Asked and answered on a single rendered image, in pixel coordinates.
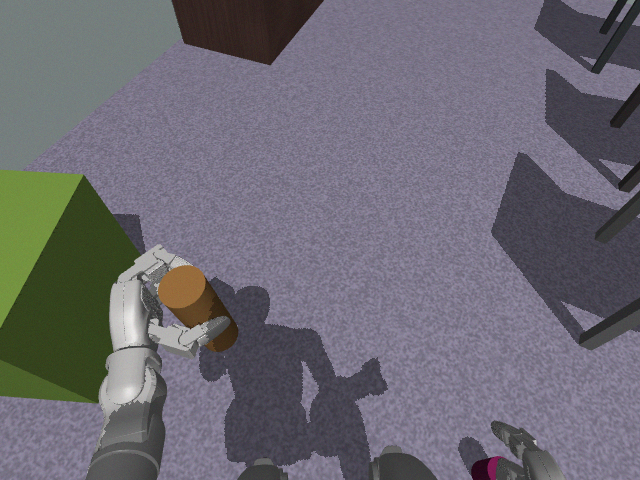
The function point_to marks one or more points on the left robot arm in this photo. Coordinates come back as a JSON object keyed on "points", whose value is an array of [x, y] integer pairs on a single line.
{"points": [[132, 396]]}

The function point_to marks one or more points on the left robot hand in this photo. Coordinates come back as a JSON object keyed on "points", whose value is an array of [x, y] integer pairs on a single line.
{"points": [[135, 315]]}

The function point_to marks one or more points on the right robot hand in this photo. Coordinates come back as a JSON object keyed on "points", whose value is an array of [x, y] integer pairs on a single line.
{"points": [[537, 464]]}

